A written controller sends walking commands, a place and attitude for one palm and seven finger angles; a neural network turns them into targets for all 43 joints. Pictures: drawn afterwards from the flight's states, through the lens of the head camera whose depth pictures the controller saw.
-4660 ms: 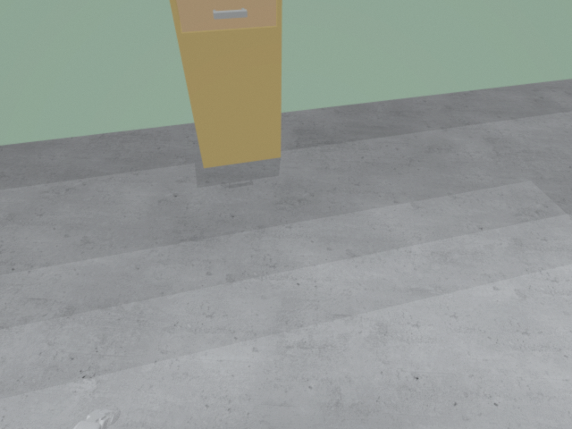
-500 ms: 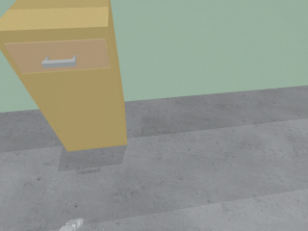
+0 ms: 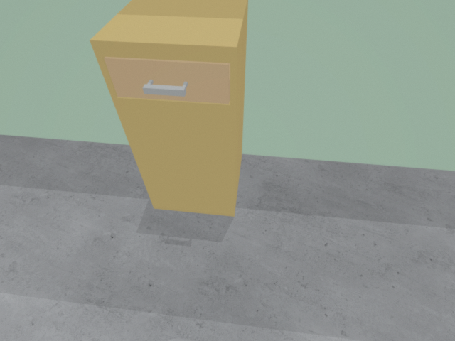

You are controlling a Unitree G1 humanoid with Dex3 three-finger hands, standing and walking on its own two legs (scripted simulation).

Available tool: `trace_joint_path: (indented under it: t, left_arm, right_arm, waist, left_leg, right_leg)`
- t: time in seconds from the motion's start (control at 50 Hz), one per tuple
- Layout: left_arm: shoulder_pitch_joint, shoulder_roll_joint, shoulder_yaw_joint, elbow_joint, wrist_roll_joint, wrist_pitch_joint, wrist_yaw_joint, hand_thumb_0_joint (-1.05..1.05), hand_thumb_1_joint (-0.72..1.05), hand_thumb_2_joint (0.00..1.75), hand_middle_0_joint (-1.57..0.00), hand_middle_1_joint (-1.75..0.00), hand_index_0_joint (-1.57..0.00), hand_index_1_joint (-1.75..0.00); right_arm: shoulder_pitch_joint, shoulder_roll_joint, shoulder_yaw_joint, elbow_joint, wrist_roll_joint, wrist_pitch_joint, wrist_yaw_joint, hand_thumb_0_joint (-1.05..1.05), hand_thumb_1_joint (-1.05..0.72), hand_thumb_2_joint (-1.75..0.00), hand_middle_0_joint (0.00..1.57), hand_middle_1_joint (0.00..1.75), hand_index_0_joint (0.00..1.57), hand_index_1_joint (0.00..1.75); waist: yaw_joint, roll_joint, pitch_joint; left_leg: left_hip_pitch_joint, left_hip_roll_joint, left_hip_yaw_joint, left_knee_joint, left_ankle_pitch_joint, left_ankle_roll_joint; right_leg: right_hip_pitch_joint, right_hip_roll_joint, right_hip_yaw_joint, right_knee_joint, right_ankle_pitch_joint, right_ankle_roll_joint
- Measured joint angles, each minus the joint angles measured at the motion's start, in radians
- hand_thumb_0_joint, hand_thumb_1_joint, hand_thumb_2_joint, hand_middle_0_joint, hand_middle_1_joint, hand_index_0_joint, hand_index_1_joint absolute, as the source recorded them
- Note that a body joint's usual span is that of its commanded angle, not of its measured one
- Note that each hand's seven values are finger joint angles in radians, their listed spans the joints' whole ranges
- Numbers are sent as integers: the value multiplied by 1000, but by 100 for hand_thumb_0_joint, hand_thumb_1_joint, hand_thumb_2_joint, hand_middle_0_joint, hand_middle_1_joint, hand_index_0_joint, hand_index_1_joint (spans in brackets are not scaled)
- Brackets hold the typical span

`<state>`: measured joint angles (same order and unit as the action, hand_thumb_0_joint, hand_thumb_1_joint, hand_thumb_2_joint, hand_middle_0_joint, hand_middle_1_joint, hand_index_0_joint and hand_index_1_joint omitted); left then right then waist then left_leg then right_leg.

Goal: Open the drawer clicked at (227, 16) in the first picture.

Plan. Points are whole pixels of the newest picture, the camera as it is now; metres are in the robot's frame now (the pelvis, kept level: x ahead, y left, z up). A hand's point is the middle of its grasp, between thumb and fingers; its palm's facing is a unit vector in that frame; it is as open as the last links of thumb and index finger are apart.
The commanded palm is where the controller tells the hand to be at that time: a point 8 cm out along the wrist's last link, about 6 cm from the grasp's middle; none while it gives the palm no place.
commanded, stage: take the last steps up to it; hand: left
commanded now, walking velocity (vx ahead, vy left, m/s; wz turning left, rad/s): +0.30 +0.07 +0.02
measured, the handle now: (166, 86) +0.80 +0.30 +0.00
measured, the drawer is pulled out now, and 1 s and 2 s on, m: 0.00 0.00 0.00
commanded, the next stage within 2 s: come to a stop and stand still in 0.70 s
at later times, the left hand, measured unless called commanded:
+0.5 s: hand (125, 302) +0.21 +0.26 -0.18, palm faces +0.00 -0.99 -0.16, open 7.4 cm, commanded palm none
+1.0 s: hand (147, 257) +0.32 +0.25 -0.19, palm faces +0.01 -0.98 -0.22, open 7.2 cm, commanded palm none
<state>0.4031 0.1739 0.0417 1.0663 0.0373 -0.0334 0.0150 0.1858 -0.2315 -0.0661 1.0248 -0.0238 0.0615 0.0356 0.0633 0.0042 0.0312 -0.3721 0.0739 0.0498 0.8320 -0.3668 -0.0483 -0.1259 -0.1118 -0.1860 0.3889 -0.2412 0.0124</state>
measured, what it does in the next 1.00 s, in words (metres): walks ahead: left foot, then right foot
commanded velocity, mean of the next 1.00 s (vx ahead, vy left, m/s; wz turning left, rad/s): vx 0.13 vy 0.01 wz -0.03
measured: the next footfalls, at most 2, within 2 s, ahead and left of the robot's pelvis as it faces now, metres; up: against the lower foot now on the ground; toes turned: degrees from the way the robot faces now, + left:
left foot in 0.12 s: +0.07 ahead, +0.16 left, +0.00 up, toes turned +7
right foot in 0.68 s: +0.34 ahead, -0.04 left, +0.00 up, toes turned -9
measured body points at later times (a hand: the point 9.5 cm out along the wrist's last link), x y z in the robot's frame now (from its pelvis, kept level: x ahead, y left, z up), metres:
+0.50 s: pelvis +0.13 +0.08 -0.01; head +0.13 +0.10 +0.44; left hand +0.21 +0.32 -0.16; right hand +0.04 -0.13 -0.15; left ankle +0.03 +0.15 -0.75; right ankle +0.22 -0.04 -0.69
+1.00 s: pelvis +0.28 +0.07 -0.02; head +0.30 +0.06 +0.43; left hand +0.32 +0.30 -0.17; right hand +0.31 -0.17 -0.17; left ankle +0.34 +0.20 -0.75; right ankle +0.30 -0.04 -0.75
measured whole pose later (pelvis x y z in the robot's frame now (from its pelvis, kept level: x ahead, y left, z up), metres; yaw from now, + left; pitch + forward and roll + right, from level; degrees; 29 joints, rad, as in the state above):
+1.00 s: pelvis +0.28 +0.07 -0.02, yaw -3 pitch -1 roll -2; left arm 0.23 0.16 0.04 1.08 0.02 -0.01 0.03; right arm 0.22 -0.18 -0.04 1.06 -0.01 0.00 -0.03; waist 0.00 0.04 0.06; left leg -0.34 0.09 0.04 0.60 -0.20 -0.04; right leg -0.24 0.01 -0.12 0.52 -0.25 -0.04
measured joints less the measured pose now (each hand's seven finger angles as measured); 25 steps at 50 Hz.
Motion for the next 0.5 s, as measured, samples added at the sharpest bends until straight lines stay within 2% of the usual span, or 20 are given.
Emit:
trace_joint_path:
  t: [0.06,0.1,0.12,0.14,0.18,0.22,0.28,0.38,0.5]
  left_arm:
    - [43,14,5,38,1,11,-4,1,91,90,-20,-30,-20,-30]
    - [69,21,8,63,-2,22,-6,1,91,90,-20,-30,-20,-30]
    - [82,21,7,72,-5,28,-8,1,91,90,-20,-30,-20,-30]
    - [82,25,7,84,-7,39,-9,1,91,90,-20,-30,-20,-30]
    - [71,28,7,96,-5,60,-8,1,91,90,-20,-30,-20,-30]
    - [46,28,9,95,-2,64,-12,1,91,90,-20,-30,-20,-30]
    - [-16,27,11,71,-3,47,-20,1,91,90,-20,-30,-20,-30]
    - [-132,28,16,14,-7,32,-21,1,91,90,-20,-30,-19,-30]
    - [-247,20,13,-26,-11,38,-24,1,91,90,-20,-30,-19,-30]
  right_arm:
    - [-29,11,8,-21,4,-18,4,0,-92,-90,20,30,20,30]
    - [-37,18,16,-35,7,-40,2,0,-92,-90,20,30,20,30]
    - [-38,18,19,-43,7,-55,-1,0,-91,-90,20,30,20,30]
    - [-42,29,19,-44,6,-68,-7,0,-91,-90,20,30,20,30]
    - [-30,51,29,-48,4,-82,-15,0,-91,-90,20,30,20,30]
    - [2,71,38,-42,3,-91,-25,0,-91,-89,20,30,20,30]
    - [54,75,27,-23,13,-108,-52,-2,-95,-89,21,30,21,30]
    - [154,75,34,46,14,-117,-58,-2,-95,-89,20,30,21,30]
    - [263,103,43,113,7,-119,-65,-1,-93,-89,20,30,20,30]
  waist:
    - [20,-21,-4]
    - [24,-28,-11]
    - [21,-22,-17]
    - [17,-33,-13]
    - [14,-47,-9]
    - [-3,-46,-13]
    - [-29,-51,-7]
    - [-47,-62,-3]
    - [-86,-52,9]
  left_leg:
    - [45,-6,29,-138,3,16]
    - [107,-11,56,-266,36,21]
    - [134,-11,58,-319,59,29]
    - [133,-20,64,-304,86,44]
    - [152,-28,83,-282,66,71]
    - [194,-35,89,-322,59,87]
    - [265,-62,92,-419,88,98]
    - [361,-99,97,-528,101,113]
    - [446,-116,101,-569,56,108]
  right_leg:
    - [6,-19,1,8,-12,25]
    - [1,-28,3,47,-41,43]
    - [-14,-29,4,91,-72,45]
    - [-40,-38,22,171,-142,39]
    - [-122,-24,73,377,-236,17]
    - [-208,-8,89,548,-215,1]
    - [-315,-6,102,668,-99,1]
    - [-422,2,116,684,8,16]
    - [-440,13,102,543,51,9]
